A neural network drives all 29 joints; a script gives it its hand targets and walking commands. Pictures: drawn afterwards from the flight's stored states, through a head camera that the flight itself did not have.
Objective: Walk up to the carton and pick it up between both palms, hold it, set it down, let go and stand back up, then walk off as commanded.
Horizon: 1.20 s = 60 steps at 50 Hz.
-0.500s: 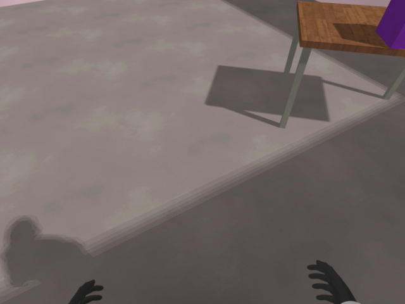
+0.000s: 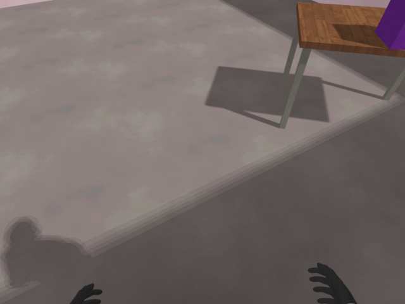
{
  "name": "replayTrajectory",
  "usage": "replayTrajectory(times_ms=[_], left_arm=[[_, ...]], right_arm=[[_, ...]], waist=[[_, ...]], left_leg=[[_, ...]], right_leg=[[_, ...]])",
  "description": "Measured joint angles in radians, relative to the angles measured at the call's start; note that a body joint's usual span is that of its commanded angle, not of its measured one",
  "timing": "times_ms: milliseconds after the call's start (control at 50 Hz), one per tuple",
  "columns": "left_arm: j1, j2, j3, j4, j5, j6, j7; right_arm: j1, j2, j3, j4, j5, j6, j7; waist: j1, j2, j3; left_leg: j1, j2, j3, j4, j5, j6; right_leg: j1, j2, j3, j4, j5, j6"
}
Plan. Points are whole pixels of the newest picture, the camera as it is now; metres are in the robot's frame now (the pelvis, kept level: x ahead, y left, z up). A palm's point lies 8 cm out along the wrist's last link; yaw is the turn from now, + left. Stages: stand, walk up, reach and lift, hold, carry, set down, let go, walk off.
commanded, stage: stand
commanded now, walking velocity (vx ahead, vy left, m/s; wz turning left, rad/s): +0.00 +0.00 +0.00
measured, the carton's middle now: out of the picture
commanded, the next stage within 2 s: walk up in 1.76 s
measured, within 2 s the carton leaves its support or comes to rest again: neither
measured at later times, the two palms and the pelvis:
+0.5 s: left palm out of the picture +0.10 +0.27 -0.09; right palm out of the picture +0.12 -0.26 -0.08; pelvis -0.01 +0.00 +0.00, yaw +0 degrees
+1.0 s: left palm out of the picture +0.09 +0.27 -0.09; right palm out of the picture +0.10 -0.27 -0.09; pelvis -0.02 -0.01 +0.00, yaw +0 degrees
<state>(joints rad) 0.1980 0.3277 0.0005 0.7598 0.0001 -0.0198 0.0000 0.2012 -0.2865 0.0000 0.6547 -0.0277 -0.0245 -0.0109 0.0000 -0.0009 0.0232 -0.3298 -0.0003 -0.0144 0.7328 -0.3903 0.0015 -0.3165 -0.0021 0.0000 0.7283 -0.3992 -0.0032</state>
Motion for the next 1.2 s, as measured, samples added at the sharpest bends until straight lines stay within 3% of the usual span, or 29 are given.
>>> replayTrajectory(times_ms=[1200], left_arm=[[0.0, 0.0, 0.0, 0.08, 0.0, -0.005, 0.0]], right_arm=[[0.0, -0.003, 0.0, 0.091, 0.003, -0.001, 0.004]], waist=[[0.0, 0.0, 0.0]], left_leg=[[0.0, 0.0, 0.0, -0.049, 0.062, -0.015]], right_leg=[[-0.023, 0.0, 0.0, 0.0, 0.037, -0.019]])
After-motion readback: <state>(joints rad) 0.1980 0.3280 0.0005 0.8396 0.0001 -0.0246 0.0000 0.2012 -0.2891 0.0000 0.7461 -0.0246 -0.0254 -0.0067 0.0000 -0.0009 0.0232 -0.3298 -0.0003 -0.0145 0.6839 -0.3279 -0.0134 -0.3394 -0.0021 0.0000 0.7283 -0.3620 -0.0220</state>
